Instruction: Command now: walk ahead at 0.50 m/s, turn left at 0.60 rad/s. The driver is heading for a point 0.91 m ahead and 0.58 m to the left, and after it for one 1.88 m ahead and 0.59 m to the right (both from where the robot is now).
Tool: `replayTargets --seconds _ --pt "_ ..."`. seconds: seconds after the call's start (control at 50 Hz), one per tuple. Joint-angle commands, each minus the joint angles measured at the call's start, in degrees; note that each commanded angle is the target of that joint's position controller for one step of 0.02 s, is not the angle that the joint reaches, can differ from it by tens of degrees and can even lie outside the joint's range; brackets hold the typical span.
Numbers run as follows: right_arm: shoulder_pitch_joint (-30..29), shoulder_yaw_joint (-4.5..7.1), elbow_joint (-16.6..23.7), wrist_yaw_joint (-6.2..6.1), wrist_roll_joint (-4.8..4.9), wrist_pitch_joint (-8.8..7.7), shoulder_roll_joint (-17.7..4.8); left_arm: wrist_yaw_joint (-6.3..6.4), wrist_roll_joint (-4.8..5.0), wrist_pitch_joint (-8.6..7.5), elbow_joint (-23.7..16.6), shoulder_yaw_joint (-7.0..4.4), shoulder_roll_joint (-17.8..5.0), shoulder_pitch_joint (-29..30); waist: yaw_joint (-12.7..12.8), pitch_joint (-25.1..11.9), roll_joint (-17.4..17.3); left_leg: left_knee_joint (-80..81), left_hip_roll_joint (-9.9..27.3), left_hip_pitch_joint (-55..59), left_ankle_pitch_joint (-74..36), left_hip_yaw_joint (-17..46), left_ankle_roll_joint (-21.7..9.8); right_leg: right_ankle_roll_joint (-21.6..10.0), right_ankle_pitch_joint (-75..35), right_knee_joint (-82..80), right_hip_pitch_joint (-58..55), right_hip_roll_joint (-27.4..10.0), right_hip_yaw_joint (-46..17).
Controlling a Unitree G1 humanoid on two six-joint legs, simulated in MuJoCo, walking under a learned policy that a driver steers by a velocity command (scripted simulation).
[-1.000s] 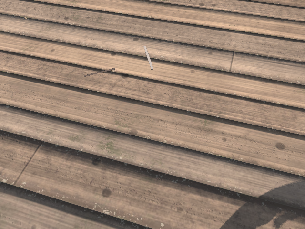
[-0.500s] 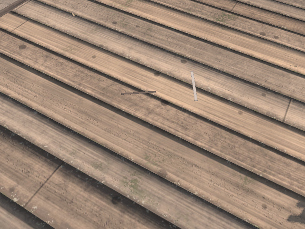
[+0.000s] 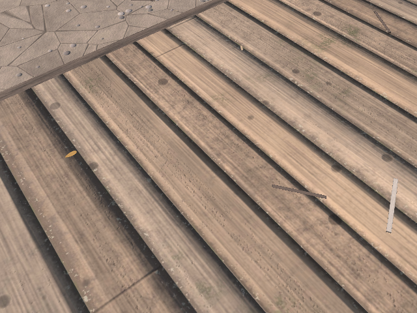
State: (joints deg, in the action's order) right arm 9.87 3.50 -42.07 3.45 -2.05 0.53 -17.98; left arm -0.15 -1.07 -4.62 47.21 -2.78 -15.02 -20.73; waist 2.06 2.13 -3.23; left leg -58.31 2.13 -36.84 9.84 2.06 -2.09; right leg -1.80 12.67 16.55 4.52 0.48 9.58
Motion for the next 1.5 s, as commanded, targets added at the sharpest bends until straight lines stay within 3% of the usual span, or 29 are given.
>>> replayTargets --seconds 0.02,0.16,0.22,0.24,0.26,0.28,0.3,0.34,0.38,0.44,0.64,0.7,0.74,0.76,0.78,0.8,0.84,0.86,0.96,1.1,1.2,1.26,1.28,1.3,1.32,1.34,1.38,1.42,1.5 --pt "-4.6 -0.61 4.9 0.88 0.21 -0.76 -0.2 -0.05 0.05 -0.95 -2.6 -1.35 -6.4 1.3 -0.7 1.2 8.1 7.8 1.3 -1.4 -6.9 -1.6 0.2 -6.1 -18.0 -7.7 0.1 -13.9 -4.5" --pt "-11.4 -0.76 7.8 1.18 -0.7 -0.75 -0.8 0.98 -0.02 0.67 0.5 -2.1 -10.0 -3.3 0.2 1.9 8.6 22.4 -2.3 6.2 1.2 -9.0 -4.6 -3.9 -37.4 0.0 -8.0 -16.4 2.2" --pt "6.4 1.31 2.4 -0.45 -1.41 -1.67 -4.0 1.29 0.12 2.1 0.3 -2.14 -11.7 -2.7 -8.0 -9.2 6.5 29.1 -8.4 29.2 4.3 -9.0 -9.3 -2.2 -47.4 28.0 -3.4 -15.2 5.5" --pt "13.5 3.18 1.1 -1.5 -1.84 -1.59 -9.8 0.84 0.49 1.93 -2.4 -1.15 -8.3 -4.1 -9.9 -16.6 -1.8 31.5 4.3 47.2 15.0 9.1 -13.7 0.3 -24.2 46.8 13.9 -12.5 5.8" --pt "11.6 4.37 2.6 -2.04 0.41 -1.07 -14.9 -0.13 0.14 1.54 -7.0 -0.81 -5.9 -1.9 -6.9 -20.9 -11.9 39.7 17.8 57.2 11.8 40.0 -20.9 3.4 19.1 64.0 34.0 -0.4 -0.7" --pt "13.3 4.12 2.3 -2.62 1.09 -0.6 -13.1 -0.15 -0.55 1.33 -8.0 -1.46 -9.5 5.5 -10.0 -16.5 -1.8 41.2 16.3 55.7 3.2 35.5 -19.6 2.9 15.2 65.3 40.4 -2.8 -9.7" --pt "11.0 3.51 1.1 -3.19 1.43 -0.77 -10.7 -0.32 0.33 0.66 -8.4 -0.81 -7.7 6.6 -7.7 -9.5 0.2 41.0 15.0 48.5 -4.7 26.9 -18.5 2.3 9.8 61.4 40.2 -5.5 -10.3" --pt "6.6 2.18 0.6 -3.52 1.72 -1.66 -6.5 -0.2 -0.6 1.08 -7.1 -0.65 -7.0 4.5 -2.2 -3.1 3.1 42.3 9.0 35.2 -16.7 18.0 -14.7 2.6 7.7 51.8 32.6 -8.1 -10.8" --pt "5.0 1.58 1.1 -3.21 1.98 -2.74 -5.1 -0.45 -1.86 3.06 -6.1 -0.61 -6.6 1.8 -0.1 -4.1 2.0 43.7 6.3 30.4 -19.9 15.1 -14.3 3.6 7.3 48.8 27.6 -8.0 -10.5" --pt "7.6 2.08 -0.1 -2.88 1.89 -3.5 -6.6 -0.94 -1.68 4.08 -7.3 -0.44 -5.4 5.5 -0.7 -2.2 1.9 46.5 4.4 27.1 -15.6 14.3 -14.3 4.9 2.2 43.0 29.4 -7.4 -9.4" --pt "18.5 2.42 -3.5 -3.72 1.36 -3.64 -7.4 -1.47 -0.72 2.81 -13.8 0.32 -5.1 25.0 -7.6 1.0 0.0 42.3 4.3 37.1 -21.9 18.6 -11.5 4.1 -10.3 21.7 34.6 -2.9 -10.1" --pt "16.1 2.7 -3.0 -4.4 1.18 -3.55 -8.6 -1.12 -0.45 2.14 -13.5 0.04 -6.5 21.7 -4.9 0.5 -1.3 38.8 4.9 35.8 -26.2 20.4 -8.9 2.2 -7.0 15.8 24.7 -1.0 -10.8" --pt "12.9 2.78 -2.6 -3.89 1.39 -3.93 -9.5 0.09 -0.45 1.42 -9.9 -1.12 -9.0 9.8 0.9 -4.6 0.2 27.0 1.5 31.4 -35.5 18.4 -6.1 0.0 -4.4 11.6 6.6 1.5 -9.3" --pt "12.5 2.26 -2.1 -3.28 1.91 -4.39 -7.7 0.95 -1.21 0.69 -8.6 -1.98 -11.7 1.4 4.8 -10.7 3.7 13.7 -2.3 25.1 -27.9 15.5 -4.6 -2.1 -0.6 9.6 -6.8 -5.0 -15.2" --pt "15.4 0.92 0.1 -3.29 3.48 -4.67 -1.9 1.78 -2.66 0.74 -8.9 -3.1 -16.6 -4.5 5.1 -19.0 13.9 -4.3 -9.3 11.2 1.2 8.6 -2.6 -6.0 11.3 6.2 -21.5 -21.2 -36.2" --pt "18.6 0.98 0.6 -3.46 2.06 -4.3 -4.0 1.43 -1.76 1.54 -8.9 -3.29 -16.8 -0.8 0.7 -19.9 20.5 -11.9 -10.4 2.9 21.1 6.4 -2.5 -9.9 12.3 -0.2 -19.5 -26.7 -54.8" --pt "13.2 1.24 -1.5 -3.08 0.46 -3.0 -5.6 0.89 -0.71 1.86 -9.6 -1.29 -7.1 6.3 -0.8 -4.9 5.3 -13.0 -3.8 1.8 12.0 5.1 -2.3 -8.8 13.6 -1.7 -4.1 -21.6 -39.1" --pt "11.8 1.12 -1.4 -2.58 0.48 -2.62 -4.5 0.82 -0.89 1.72 -9.2 -0.83 -5.7 7.5 -1.7 -2.4 5.7 -10.5 -2.2 3.1 10.1 4.3 -2.0 -7.3 8.0 -3.2 -0.1 -18.7 -31.9" --pt "6.9 0.51 0.7 -0.49 -0.07 -0.59 -2.3 0.01 0.2 -0.84 -5.4 -1.13 -6.2 3.9 -2.5 -0.8 8.8 -7.2 0.1 1.3 5.2 2.4 -1.0 -7.4 -13.5 -6.3 2.3 -16.4 -16.5" --pt "-7.4 -1.17 5.5 1.3 0.22 -1.16 0.4 -0.01 0.15 -0.79 -2.4 -1.4 -6.8 0.9 -0.2 1.7 8.3 12.6 0.9 1.0 -8.7 -3.4 -0.5 -5.6 -19.7 -7.4 0.8 -13.7 -2.5" --pt "-11.6 -1.27 7.1 1.16 -0.74 -1.13 -0.2 0.59 0.12 0.39 0.6 -1.74 -9.2 -4.0 0.6 2.6 8.2 22.6 -1.8 6.4 -0.9 -7.4 -3.9 -4.7 -32.0 -3.0 -5.6 -16.2 0.3" --pt "2.6 0.06 2.2 -0.31 -1.52 -2.18 -2.2 0.8 0.19 1.64 1.7 -1.42 -10.5 -4.3 -6.2 -6.0 7.4 29.8 -7.7 26.1 2.0 -8.5 -7.8 -3.5 -49.2 18.2 -4.8 -15.4 3.7" --pt "12.2 1.26 -0.7 -1.21 -2.23 -2.57 -5.3 0.72 0.28 1.57 0.4 -0.74 -9.0 -4.0 -10.2 -12.3 3.7 31.2 -1.4 41.3 4.7 -0.1 -10.0 -2.4 -34.7 32.5 5.6 -13.8 4.1" --pt "13.6 2.6 -0.6 -2.2 -1.71 -2.5 -11.7 -0.67 1.01 1.34 -3.4 1.05 -1.7 -7.7 -7.0 -20.2 -11.1 33.9 18.6 60.5 5.1 29.9 -17.6 1.0 15.4 53.5 29.5 -4.7 3.6" --pt "16.5 2.92 -0.1 -3.02 0.33 -1.88 -11.9 -0.17 0.41 1.73 -3.6 -0.72 -8.2 -2.0 -10.2 -22.3 -3.8 39.4 20.9 58.6 -1.4 38.5 -19.1 1.0 18.4 61.8 34.2 -1.5 -6.4" --pt "12.8 2.53 -1.4 -3.62 0.95 -1.96 -10.2 -0.28 0.94 1.43 -5.0 -0.83 -8.2 2.9 -8.6 -13.6 -1.1 39.2 17.8 52.8 -9.5 26.4 -17.4 0.2 12.0 61.0 37.5 -4.7 -9.4" --pt "7.7 0.95 -2.4 -3.66 1.11 -3.03 -4.7 -0.52 0.66 1.09 -3.6 -0.21 -6.1 2.5 -3.8 -5.1 1.5 41.9 12.1 38.9 -18.4 15.4 -12.8 -0.1 7.4 51.4 31.7 -7.6 -10.0" --pt "5.4 -0.05 -2.9 -3.44 1.31 -3.92 -2.1 -1.0 -0.74 2.89 -1.5 -0.16 -5.2 -1.6 -0.6 -4.2 0.2 45.1 9.2 31.8 -19.1 10.4 -11.2 0.8 6.2 47.6 24.9 -7.7 -9.9" --pt "8.3 0.35 -5.6 -3.09 1.85 -5.15 -3.6 -1.92 -1.1 3.94 -2.5 -0.29 -3.8 3.5 -0.8 -0.4 0.6 51.0 7.6 29.3 -13.9 7.7 -11.9 2.2 -0.5 41.6 28.9 -8.0 -8.6"
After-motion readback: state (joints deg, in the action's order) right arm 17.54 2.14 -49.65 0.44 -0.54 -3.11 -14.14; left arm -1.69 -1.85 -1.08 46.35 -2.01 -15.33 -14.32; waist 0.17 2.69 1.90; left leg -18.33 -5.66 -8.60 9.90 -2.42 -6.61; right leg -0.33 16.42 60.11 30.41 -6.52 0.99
